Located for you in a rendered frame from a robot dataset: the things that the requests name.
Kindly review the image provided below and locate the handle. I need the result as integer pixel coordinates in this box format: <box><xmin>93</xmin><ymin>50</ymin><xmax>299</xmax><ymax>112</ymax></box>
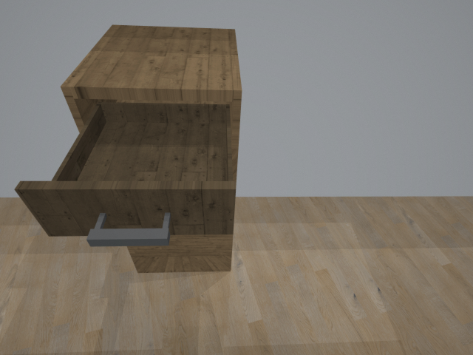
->
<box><xmin>86</xmin><ymin>212</ymin><xmax>171</xmax><ymax>247</ymax></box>

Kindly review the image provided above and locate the drawer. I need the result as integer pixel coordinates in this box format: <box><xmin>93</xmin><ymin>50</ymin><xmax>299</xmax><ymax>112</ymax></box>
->
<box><xmin>15</xmin><ymin>102</ymin><xmax>236</xmax><ymax>237</ymax></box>

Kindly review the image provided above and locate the cabinet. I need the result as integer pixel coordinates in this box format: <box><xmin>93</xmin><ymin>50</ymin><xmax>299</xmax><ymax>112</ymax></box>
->
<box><xmin>61</xmin><ymin>25</ymin><xmax>242</xmax><ymax>273</ymax></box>

